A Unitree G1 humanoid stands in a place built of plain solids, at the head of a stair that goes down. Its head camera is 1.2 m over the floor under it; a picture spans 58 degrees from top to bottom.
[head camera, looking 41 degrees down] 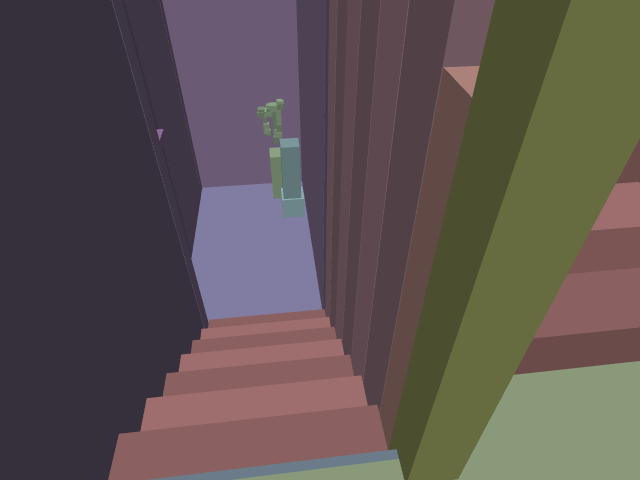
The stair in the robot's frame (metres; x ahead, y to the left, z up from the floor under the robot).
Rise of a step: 0.19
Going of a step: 0.23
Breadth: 0.85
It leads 7 degrees to the left of straight ahead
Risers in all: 8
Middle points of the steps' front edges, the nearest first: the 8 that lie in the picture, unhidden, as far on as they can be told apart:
0.47 0.20 0.00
0.69 0.23 -0.18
0.92 0.25 -0.37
1.15 0.28 -0.56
1.37 0.31 -0.74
1.60 0.33 -0.93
1.82 0.36 -1.11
2.05 0.39 -1.30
